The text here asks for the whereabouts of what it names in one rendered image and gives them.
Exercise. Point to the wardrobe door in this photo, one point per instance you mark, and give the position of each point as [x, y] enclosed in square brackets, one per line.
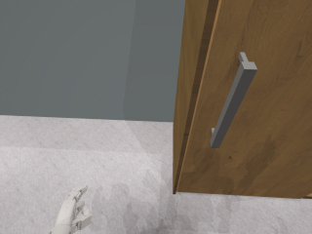
[267, 150]

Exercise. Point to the left robot forearm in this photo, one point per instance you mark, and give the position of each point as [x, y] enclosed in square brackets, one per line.
[61, 229]

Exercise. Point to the left robot hand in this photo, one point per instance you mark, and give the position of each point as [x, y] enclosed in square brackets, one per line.
[69, 210]

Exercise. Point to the handle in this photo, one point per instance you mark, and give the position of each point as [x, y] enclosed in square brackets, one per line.
[238, 90]

